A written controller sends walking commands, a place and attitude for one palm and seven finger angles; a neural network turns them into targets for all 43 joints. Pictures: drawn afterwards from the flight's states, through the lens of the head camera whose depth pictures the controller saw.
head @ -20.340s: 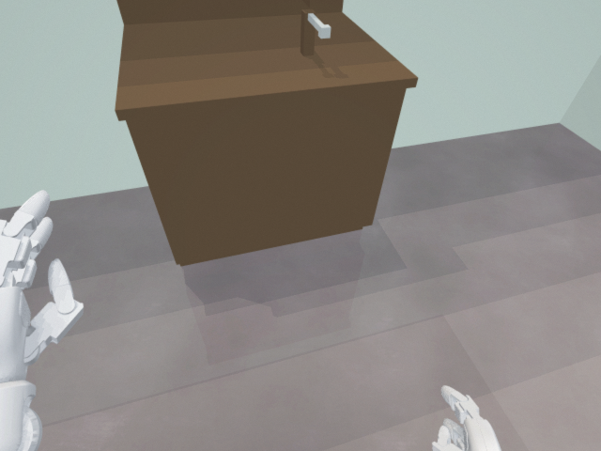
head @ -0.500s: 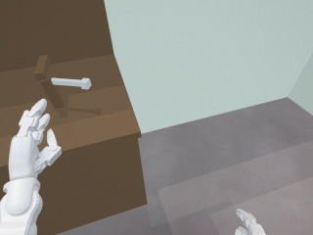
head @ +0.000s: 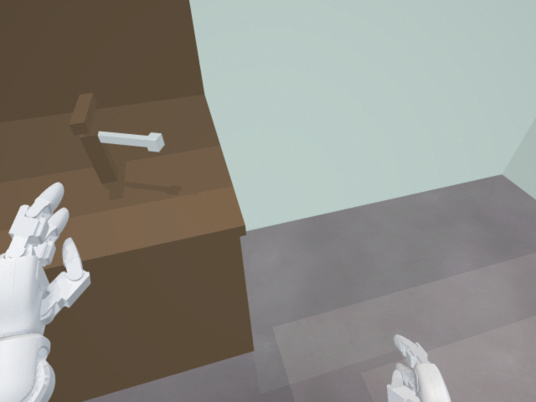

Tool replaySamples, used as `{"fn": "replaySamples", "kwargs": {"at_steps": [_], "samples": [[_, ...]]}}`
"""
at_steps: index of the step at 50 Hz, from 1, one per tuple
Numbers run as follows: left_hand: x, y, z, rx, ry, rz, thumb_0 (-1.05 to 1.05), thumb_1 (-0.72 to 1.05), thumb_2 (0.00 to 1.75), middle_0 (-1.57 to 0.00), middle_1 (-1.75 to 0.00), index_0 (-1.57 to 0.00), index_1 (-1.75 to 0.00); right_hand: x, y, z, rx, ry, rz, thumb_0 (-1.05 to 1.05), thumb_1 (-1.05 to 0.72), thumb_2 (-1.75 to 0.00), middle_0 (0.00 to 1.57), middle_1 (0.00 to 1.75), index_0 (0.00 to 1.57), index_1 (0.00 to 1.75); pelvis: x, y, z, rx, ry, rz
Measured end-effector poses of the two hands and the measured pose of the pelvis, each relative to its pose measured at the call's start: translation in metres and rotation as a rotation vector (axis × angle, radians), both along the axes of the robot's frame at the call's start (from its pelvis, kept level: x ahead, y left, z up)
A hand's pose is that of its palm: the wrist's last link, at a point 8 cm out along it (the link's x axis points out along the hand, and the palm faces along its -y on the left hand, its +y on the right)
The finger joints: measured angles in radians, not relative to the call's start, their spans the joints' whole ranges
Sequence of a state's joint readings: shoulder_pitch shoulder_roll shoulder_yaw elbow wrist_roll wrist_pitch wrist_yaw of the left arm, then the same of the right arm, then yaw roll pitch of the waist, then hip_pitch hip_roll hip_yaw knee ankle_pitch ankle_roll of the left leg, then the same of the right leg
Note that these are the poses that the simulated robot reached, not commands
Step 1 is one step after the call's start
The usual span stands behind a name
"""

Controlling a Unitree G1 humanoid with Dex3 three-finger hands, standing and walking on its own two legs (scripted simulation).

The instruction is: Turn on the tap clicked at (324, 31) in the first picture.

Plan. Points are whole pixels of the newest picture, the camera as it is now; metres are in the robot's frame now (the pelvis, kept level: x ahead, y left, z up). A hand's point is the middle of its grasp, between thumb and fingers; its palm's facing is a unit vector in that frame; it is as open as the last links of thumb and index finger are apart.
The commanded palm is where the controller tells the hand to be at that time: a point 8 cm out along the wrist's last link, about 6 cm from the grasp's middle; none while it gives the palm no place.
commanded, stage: step back with the hand held close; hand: left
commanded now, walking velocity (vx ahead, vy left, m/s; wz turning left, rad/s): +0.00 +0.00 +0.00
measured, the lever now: (154, 142) +0.56 +0.31 +0.12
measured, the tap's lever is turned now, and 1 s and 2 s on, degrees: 63 63 63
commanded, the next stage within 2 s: stop stepping back and stand still in 1.34 s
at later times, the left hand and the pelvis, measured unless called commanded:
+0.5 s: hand (72, 281) +0.19 +0.26 +0.16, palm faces +0.37 -0.83 -0.42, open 7.4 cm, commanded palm +0.14 +0.29 +0.17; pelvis -0.02 +0.02 -0.01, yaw -1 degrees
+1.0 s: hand out of the picture +0.08 +0.29 +0.16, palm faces +0.45 -0.82 -0.36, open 7.4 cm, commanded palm +0.04 +0.33 +0.17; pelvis -0.11 +0.04 -0.02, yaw +2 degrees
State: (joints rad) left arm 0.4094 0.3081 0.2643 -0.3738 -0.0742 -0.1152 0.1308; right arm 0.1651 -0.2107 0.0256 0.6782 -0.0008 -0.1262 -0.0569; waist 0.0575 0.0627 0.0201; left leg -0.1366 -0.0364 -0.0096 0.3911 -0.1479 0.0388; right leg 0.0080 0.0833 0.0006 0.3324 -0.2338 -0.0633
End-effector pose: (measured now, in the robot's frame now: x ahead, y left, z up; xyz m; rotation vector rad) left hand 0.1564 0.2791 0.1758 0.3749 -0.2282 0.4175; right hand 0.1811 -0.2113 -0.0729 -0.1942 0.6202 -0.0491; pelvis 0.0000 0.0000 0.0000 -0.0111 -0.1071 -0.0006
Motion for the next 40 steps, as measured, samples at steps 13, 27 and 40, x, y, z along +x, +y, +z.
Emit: {"fn": "replaySamples", "kwargs": {"at_steps": [13, 27, 40], "samples": [[0.020, 0.004, -0.010, 0.049, 0.068, -0.015, 0.02, 0.89, 0.90, -0.21, -0.30, -0.21, -0.30, -0.014, -0.023, -0.010, -0.039, 0.090, -0.088, 0.02, -0.90, -0.89, 0.20, 0.30, 0.20, 0.30, 0.000, 0.003, -0.004, -0.012, 0.086, -0.012], [-0.009, 0.022, -0.003, 0.101, 0.048, -0.035, 0.02, 0.89, 0.90, -0.21, -0.30, -0.22, -0.30, -0.044, -0.017, -0.005, -0.064, 0.091, -0.150, 0.02, -0.91, -0.89, 0.20, 0.30, 0.20, 0.30, -0.027, 0.020, -0.009, -0.022, 0.102, -0.019], [-0.056, 0.048, -0.007, 0.102, -0.020, -0.001, 0.02, 0.89, 0.90, -0.21, -0.30, -0.22, -0.30, -0.087, 0.016, -0.003, -0.109, 0.098, -0.081, 0.02, -0.90, -0.89, 0.20, 0.30, 0.20, 0.30, -0.073, 0.037, -0.011, -0.044, 0.098, 0.025]]}}
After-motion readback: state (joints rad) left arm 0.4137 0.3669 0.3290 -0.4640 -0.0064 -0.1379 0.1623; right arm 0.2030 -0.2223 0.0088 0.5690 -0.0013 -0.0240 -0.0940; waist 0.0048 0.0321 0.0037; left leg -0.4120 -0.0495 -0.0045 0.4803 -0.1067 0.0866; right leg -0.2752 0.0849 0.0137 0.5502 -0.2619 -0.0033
